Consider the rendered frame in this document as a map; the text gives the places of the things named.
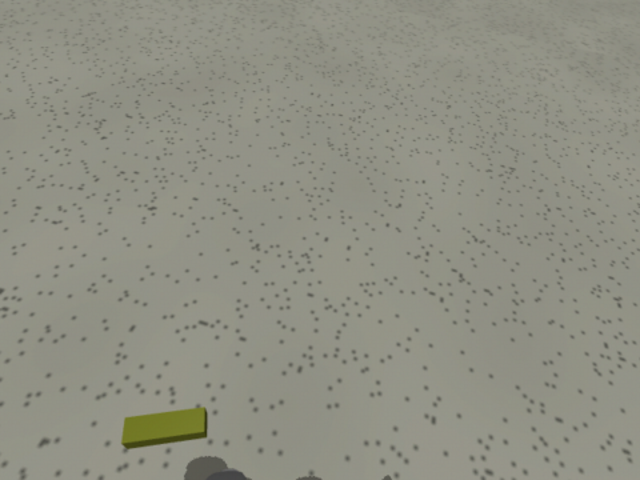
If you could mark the carton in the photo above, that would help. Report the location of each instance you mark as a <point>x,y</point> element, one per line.
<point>162,428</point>

